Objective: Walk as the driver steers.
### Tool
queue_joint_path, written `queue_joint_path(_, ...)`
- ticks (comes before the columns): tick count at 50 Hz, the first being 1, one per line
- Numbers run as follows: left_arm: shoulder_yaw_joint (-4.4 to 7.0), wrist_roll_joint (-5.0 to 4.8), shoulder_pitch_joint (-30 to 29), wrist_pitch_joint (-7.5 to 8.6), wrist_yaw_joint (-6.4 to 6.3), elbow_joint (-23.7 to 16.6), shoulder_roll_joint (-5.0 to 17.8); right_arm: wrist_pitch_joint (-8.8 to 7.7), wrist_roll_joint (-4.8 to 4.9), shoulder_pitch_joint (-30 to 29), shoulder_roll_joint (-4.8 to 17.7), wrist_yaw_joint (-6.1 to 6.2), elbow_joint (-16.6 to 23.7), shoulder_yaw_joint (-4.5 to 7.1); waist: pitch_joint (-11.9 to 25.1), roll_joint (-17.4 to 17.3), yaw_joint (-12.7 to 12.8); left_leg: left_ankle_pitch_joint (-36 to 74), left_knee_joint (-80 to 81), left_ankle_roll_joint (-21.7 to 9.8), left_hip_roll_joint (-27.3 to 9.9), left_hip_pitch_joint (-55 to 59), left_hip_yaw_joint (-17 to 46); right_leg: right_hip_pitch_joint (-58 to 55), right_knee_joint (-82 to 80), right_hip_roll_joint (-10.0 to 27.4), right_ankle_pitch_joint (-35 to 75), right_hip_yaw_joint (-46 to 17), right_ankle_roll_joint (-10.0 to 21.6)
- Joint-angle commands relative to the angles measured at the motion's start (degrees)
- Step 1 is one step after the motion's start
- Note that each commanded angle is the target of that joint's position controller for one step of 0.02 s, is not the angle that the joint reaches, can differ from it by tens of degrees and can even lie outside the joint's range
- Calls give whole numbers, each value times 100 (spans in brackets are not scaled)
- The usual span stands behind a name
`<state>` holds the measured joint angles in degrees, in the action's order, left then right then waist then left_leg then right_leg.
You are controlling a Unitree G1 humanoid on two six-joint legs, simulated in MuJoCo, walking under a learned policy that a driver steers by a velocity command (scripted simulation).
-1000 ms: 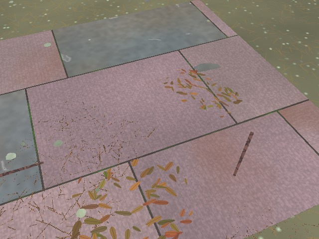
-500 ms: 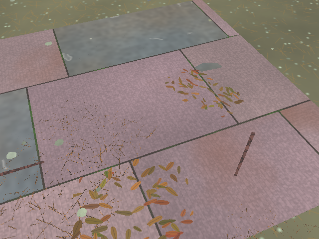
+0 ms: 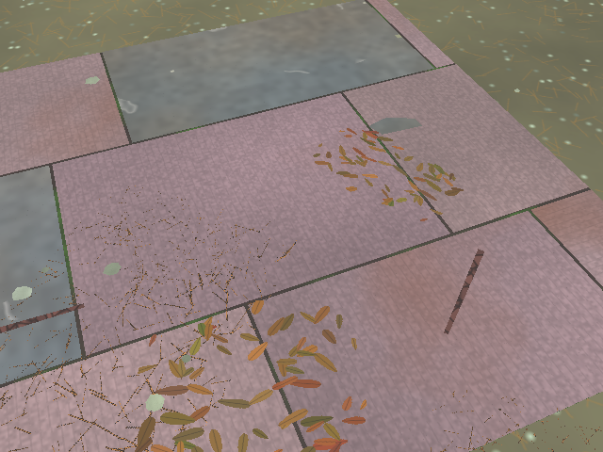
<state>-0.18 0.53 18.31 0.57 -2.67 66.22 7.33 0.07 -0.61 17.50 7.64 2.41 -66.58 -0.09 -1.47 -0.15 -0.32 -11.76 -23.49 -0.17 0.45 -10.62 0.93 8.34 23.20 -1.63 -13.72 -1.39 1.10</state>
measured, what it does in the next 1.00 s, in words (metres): walks ahead: right foot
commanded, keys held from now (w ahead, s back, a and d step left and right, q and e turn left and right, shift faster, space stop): no key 0.34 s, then w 0.30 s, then no key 0.36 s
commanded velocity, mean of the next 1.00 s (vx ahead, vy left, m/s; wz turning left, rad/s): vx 0.13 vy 0.00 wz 0.00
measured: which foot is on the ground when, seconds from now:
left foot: down 0.00-1.00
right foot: down 0.00-0.62, up 0.64-0.98, down 1.00-1.00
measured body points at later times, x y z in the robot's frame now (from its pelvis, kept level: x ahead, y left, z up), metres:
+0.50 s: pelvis +0.02 +0.00 +0.00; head +0.02 +0.00 +0.45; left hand -0.03 +0.22 -0.17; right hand -0.01 -0.21 -0.17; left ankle +0.01 +0.11 -0.74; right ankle -0.02 -0.11 -0.74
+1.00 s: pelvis +0.18 +0.03 -0.02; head +0.21 +0.03 +0.43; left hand +0.27 +0.25 -0.17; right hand +0.07 -0.16 -0.17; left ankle +0.04 +0.11 -0.74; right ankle +0.26 -0.03 -0.74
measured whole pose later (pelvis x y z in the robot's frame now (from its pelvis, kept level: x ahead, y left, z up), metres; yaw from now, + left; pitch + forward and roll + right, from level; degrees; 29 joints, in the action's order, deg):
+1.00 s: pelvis +0.18 +0.03 -0.02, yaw +1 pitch +0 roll +0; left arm 1.0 0.7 7.3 2.9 -1.3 58.9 7.9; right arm -4.1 -0.8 27.8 5.3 2.4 -65.5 -1.2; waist -4.7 0.4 -1.7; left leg -25.2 -26.9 -3.5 3.3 0.1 -3.4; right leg 22.1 31.0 -2.0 -5.6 5.7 5.2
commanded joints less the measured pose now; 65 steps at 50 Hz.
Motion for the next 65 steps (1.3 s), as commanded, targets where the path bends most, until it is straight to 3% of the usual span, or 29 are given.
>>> queue_joint_path(1, 57, 0, 463, 18, -13, -22, 399, -16, 0, 436, 400, 14, 21, 56, -335, 10, 0, 426, 389, -165, -478, -46, 446, 317, -467, 550, 535, -488, 169)
queue_joint_path(17, 62, 0, 533, 30, -16, -26, 350, -26, 3, 500, 351, 21, 8, 63, -356, 13, 3, 522, 362, -160, -482, -10, 433, 272, -451, 558, 632, -471, 170)
queue_joint_path(18, 55, 8, 582, 27, -14, -12, 325, -22, -3, 538, 319, 18, -6, 53, -237, 21, 10, 128, 401, -166, -432, 36, 411, 233, -522, 518, 189, -465, 180)
queue_joint_path(21, 179, 27, 626, -44, 7, -89, 591, 26, -42, 475, 432, -15, 120, 126, -497, 244, 56, -1835, -37, -329, -65, -436, 192, 546, -547, 398, -2137, -635, 433)
queue_joint_path(23, 239, 27, 890, -68, 25, -120, 670, 14, -95, 260, 323, -69, 321, 120, -917, 473, 218, -2317, -580, -380, 90, -1227, 75, 576, -838, 742, -3240, -1262, 725)
queue_joint_path(25, 343, 41, 1185, -39, 24, -59, 871, -100, -176, 22, 109, -135, 549, 77, -1018, 956, 329, -1404, -1553, -333, 118, -1710, -404, 266, -1397, 1530, -3520, -2293, 1137)
queue_joint_path(28, 408, 70, 853, 54, 73, -203, 938, -299, -125, 8, 251, -232, 754, 138, -948, 736, 119, -1338, -1483, -406, -104, -1317, -371, 593, -1402, 1631, -2757, -2188, 1211)
queue_joint_path(30, 412, -6, 313, 104, 95, -371, 862, -392, -26, 931, 139, -248, 484, 165, -895, 594, -398, -872, -344, -487, 144, 436, -545, 1623, -808, 1124, -2360, -1445, 937)
queue_joint_path(31, 379, 3, 63, 165, 107, -500, 703, -426, -28, 1537, 288, -207, 284, 234, -832, 164, -641, -884, 101, -495, -51, 1384, -110, 2268, -42, 749, -1948, -959, 745)
queue_joint_path(32, 250, -35, -154, 249, 164, -723, 241, -462, -73, 2278, 862, -152, 161, 388, -550, -1265, -902, -2379, 1242, -781, -1350, 2060, 2030, 3062, 1865, -36, -1479, 119, 443)
queue_joint_path(33, 291, 137, -165, 285, 205, -865, 436, -389, -40, 2627, 1170, -160, 14, 476, -696, -1551, -804, -2214, 1619, -1130, -2200, 1858, 3383, 3547, 3051, -128, -1774, 399, 399)
queue_joint_path(34, 319, 232, -117, 296, 244, -795, 549, -367, -65, 2008, 840, -140, 191, 386, -994, -637, -407, -1311, 1454, -1168, -2119, 1314, 2997, 3439, 3689, 219, -1406, 161, 416)
queue_joint_path(35, 272, 187, 12, 324, 268, -722, 341, -404, -63, 1521, 707, -141, 370, 329, -997, -285, -172, -28, 1339, -1125, -1928, 986, 2360, 3207, 3799, 354, -1013, 111, 369)
queue_joint_path(37, 278, 141, 113, 324, 289, -634, 309, -485, -62, 1153, 508, -115, 488, 228, -669, -195, 52, 2306, 1167, -966, -1531, 953, 1249, 2753, 3640, 450, -573, 229, 223)
queue_joint_path(40, 282, 65, 58, 204, 271, -636, 300, -524, -67, 1338, 321, -53, 321, 84, -292, -524, 146, 4765, 679, -757, -1097, 1141, 278, 2436, 3189, 214, -187, 514, 102)
queue_joint_path(44, 172, -23, -626, 138, 180, -825, 217, -463, -81, 1403, 400, 41, 229, -9, -303, -800, 29, 5325, 371, -623, -897, 857, -98, 1804, 1760, -69, 197, 801, 141)
queue_joint_path(46, 159, -33, -560, 137, 148, -771, 298, -436, -69, 1473, 438, 57, 177, -18, -186, -890, 18, 5373, 112, -659, -982, 833, -12, 1356, 1410, -139, 363, 833, 243)
queue_joint_path(48, 183, -20, -179, 179, 115, -625, 387, -438, -11, 1302, 502, 45, 184, -8, -83, -773, 249, 5344, -366, -643, -1038, 721, 59, 694, 878, -165, 705, 788, 406)
queue_joint_path(49, 203, 3, 184, 235, 99, -506, 443, -443, 17, 1209, 554, 19, 182, 11, 18, -562, 486, 4925, -831, -537, -950, 555, 12, 90, 281, -50, 1476, 656, 471)
queue_joint_path(50, 280, 77, 678, 310, 83, -391, 776, -474, 35, 1299, 521, -4, 234, 3, 405, -250, 576, 3421, -1477, -380, -755, 20, -36, -907, 324, 621, 3342, 0, 602)
queue_joint_path(51, 324, 139, 1071, 313, 78, -339, 1031, -403, 182, 1885, 165, 9, 197, -50, 1126, 597, 444, -51, -2819, -217, -162, -532, -304, -1805, 587, 1966, 5788, -1241, 1426)
queue_joint_path(52, 233, -22, 915, 264, 92, -361, 744, -245, 206, 1959, 155, 20, 93, 6, 1439, 844, 398, -2463, -3604, -180, 184, -516, -190, -1334, 143, 2492, 5424, -1984, 2049)
queue_joint_path(53, 198, -82, 379, 245, 100, -466, 660, -146, -5, 1588, 225, 16, 160, 44, 708, 532, 222, -2651, -3789, -163, 5, -665, 32, -449, -230, 2294, 3973, -1770, 1976)
queue_joint_path(54, 151, -47, -66, 220, 80, -563, 544, -111, -132, 1216, 133, -16, 234, 41, 192, 385, 137, -2433, -3609, -149, -63, -733, 90, 168, -559, 2029, 2903, -1522, 1752)
queue_joint_path(56, 52, 42, -414, 175, 0, -592, 347, -16, -113, 1061, -14, -46, 246, 21, -236, 435, -168, -1909, -2624, -69, -231, -322, 89, 985, -929, 1499, 2007, -845, 1235)
queue_joint_path(58, 59, 93, -249, 162, -5, -522, 428, 58, -58, 1238, -74, -10, 109, 0, -77, 471, -178, -1755, -1855, -13, -84, -116, -133, 782, -857, 1272, 1819, -612, 1046)
queue_joint_path(61, 90, -16, -250, 130, 23, -512, 594, 119, -24, 1268, -92, 19, 4, -12, 89, 345, -251, -638, -850, -30, -84, 433, -258, 973, -859, 1179, 394, -575, 855)
queue_joint_path(64, 119, -75, -206, 46, 67, -501, 561, 70, -151, 898, 159, -8, 188, -14, -461, 263, -137, -183, 179, -108, -520, 506, 263, 1595, -1093, 878, -1444, -556, 301)
queue_joint_path(65, 117, -91, -68, -2, 83, -484, 415, 35, -80, 786, 305, -5, 167, 9, -806, -178, 23, -611, 267, -171, -534, -258, 351, 1196, -1026, 651, -917, -342, 223)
